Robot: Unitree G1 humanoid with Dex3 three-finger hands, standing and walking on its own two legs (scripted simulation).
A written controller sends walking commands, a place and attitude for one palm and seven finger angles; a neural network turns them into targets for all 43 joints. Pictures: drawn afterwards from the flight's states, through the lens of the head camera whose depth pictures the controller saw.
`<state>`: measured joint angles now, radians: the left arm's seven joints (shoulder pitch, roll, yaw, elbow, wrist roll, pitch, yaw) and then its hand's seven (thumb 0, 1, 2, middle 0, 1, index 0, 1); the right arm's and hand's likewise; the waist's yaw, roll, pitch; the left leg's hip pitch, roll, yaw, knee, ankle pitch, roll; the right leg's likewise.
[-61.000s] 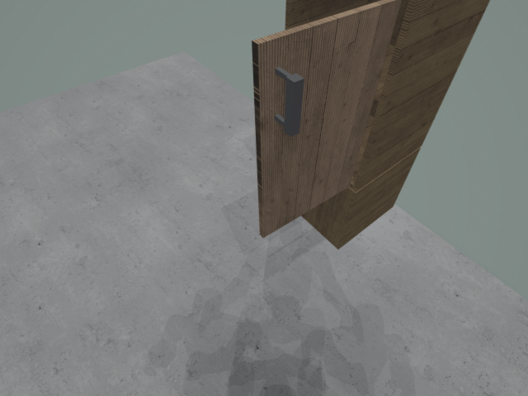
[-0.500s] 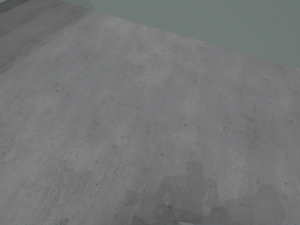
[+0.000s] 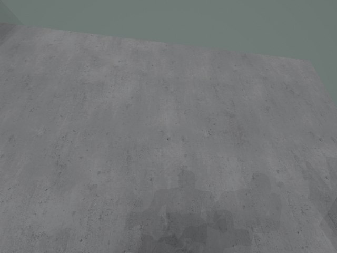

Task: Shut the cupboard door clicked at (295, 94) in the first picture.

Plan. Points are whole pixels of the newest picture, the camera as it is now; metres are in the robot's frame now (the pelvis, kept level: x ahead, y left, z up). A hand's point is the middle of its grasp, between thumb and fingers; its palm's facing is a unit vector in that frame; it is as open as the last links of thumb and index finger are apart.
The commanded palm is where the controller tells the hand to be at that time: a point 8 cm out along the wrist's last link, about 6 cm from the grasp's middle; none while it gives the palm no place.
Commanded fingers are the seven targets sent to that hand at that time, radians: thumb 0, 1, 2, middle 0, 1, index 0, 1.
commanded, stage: turn to face it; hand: left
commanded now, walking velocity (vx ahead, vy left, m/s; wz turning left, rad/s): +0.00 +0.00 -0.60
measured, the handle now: out of the picture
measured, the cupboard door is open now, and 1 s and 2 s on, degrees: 23 23 23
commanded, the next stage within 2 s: take the last steps up to it in 1.92 s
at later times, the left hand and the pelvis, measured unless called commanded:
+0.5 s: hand (117, 251) +0.14 +0.13 -0.14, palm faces -0.27 -0.92 -0.27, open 7.4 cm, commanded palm none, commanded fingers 0.00 0.90 0.90 -0.20 -0.30 -0.20 -0.30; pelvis +0.01 -0.04 +0.01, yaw -18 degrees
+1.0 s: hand (131, 211) +0.25 +0.12 -0.15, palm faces -0.52 -0.82 -0.22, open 7.4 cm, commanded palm none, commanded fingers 0.00 0.90 0.90 -0.20 -0.30 -0.20 -0.30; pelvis +0.05 -0.02 +0.01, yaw -36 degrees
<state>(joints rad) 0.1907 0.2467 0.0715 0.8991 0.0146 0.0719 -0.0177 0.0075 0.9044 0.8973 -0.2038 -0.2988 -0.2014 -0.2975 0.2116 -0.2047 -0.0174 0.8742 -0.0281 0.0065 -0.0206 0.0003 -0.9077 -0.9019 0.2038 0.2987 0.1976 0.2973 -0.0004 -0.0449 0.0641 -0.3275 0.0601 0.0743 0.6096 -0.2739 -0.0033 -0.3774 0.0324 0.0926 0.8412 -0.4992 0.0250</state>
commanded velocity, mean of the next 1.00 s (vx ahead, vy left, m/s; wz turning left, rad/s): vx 0.00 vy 0.00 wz -0.60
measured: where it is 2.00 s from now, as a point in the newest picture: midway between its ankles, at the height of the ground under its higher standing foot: outside the picture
